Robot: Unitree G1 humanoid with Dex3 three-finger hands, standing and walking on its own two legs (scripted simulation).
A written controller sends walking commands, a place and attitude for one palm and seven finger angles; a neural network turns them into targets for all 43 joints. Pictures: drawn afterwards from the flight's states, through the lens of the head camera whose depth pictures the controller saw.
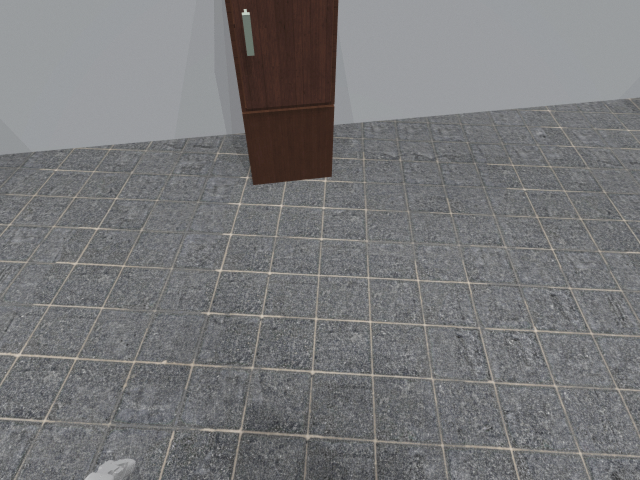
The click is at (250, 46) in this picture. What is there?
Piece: cupboard door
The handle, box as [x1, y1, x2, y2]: [242, 9, 254, 55]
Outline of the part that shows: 244,9 244,11 242,12 247,55 254,55 249,12 247,12 246,9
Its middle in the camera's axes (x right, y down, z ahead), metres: -0.26 -0.73 +1.37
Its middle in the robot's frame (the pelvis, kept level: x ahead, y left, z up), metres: +1.50 +0.34 -0.04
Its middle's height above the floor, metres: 0.73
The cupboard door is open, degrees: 0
